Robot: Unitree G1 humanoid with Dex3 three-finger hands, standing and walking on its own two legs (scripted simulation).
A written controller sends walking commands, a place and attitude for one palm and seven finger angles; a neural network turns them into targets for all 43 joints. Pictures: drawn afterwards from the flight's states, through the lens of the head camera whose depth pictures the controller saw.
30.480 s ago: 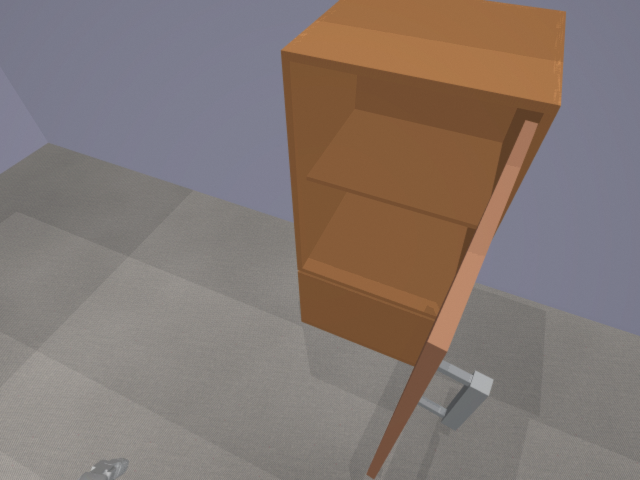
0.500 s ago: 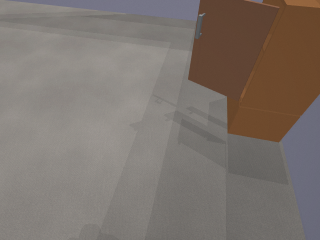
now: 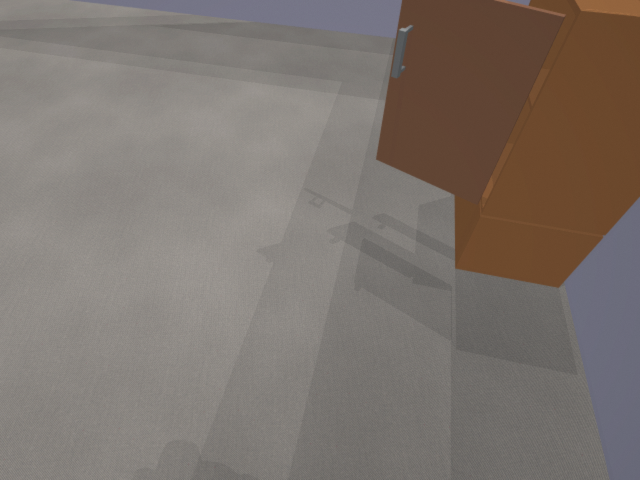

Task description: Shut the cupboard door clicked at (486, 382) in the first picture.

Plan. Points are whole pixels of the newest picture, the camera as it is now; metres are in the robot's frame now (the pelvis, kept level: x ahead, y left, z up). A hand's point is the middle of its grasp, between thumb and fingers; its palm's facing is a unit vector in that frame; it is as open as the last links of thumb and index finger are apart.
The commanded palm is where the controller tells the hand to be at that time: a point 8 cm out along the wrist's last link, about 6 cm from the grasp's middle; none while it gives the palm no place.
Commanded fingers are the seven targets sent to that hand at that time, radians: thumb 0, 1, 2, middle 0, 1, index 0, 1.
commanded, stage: walk to a spot facing it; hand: left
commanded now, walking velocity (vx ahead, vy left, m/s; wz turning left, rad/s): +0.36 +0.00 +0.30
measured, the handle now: (402, 51) +1.21 -0.19 -0.02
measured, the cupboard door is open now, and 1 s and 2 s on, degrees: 66 66 66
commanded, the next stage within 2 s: turn to face it in 0.94 s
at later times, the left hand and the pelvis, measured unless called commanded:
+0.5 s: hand out of the picture +0.05 +0.21 -0.20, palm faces +0.14 -0.98 -0.14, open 7.4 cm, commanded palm none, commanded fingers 0.00 0.90 0.90 -0.20 -0.30 -0.20 -0.30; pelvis +0.13 +0.05 -0.02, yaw +6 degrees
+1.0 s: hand (207, 302) +0.45 +0.24 -0.18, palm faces +0.17 -0.97 -0.19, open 7.4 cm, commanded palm none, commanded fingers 0.00 0.90 0.90 -0.20 -0.30 -0.20 -0.30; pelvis +0.38 +0.05 -0.02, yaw +11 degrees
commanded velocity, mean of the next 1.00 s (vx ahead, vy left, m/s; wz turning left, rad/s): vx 0.35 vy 0.00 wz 0.17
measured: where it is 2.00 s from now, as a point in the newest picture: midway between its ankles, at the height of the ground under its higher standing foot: (284, 370)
